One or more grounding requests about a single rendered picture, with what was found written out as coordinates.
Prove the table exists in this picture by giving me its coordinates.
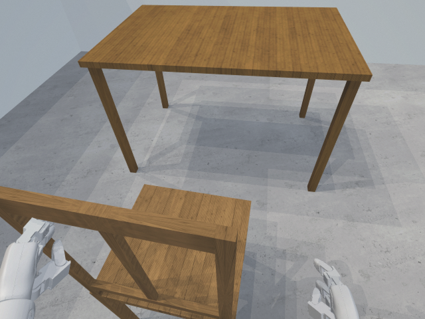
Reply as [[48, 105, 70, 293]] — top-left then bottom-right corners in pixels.
[[78, 5, 373, 192]]

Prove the robot right hand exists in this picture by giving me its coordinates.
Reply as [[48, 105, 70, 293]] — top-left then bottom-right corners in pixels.
[[307, 259, 359, 319]]

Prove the robot left hand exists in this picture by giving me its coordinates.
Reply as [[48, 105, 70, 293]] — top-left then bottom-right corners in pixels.
[[0, 218, 71, 302]]

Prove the chair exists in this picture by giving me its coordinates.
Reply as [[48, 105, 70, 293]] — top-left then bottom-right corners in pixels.
[[0, 184, 251, 319]]

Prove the left robot forearm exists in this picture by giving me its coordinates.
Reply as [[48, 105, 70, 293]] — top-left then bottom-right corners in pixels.
[[0, 298, 35, 319]]

